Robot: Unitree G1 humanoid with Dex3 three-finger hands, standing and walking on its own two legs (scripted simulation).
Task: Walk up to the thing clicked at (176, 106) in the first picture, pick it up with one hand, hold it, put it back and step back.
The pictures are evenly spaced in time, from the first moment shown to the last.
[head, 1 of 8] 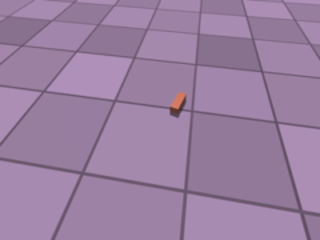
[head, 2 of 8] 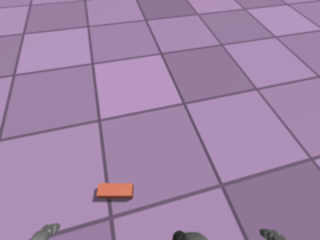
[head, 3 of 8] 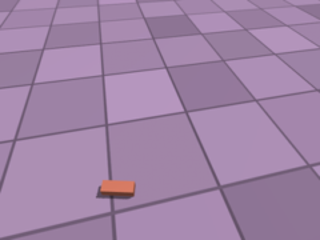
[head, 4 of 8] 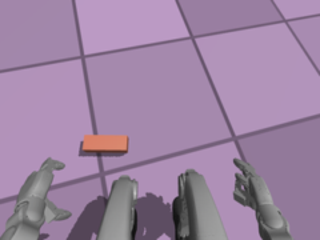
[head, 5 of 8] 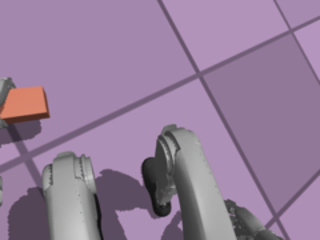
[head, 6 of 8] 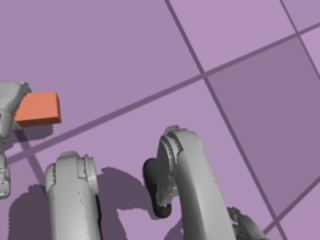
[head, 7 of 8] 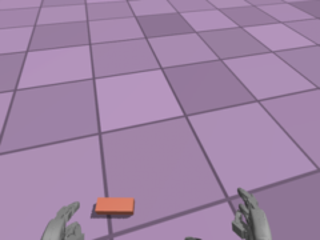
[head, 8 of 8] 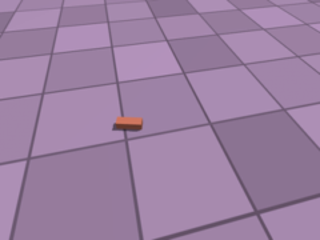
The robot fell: no
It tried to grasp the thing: yes
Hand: left
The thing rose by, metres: 0.67
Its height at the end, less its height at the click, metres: +0.00
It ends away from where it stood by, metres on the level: 0.00
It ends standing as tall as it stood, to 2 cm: yes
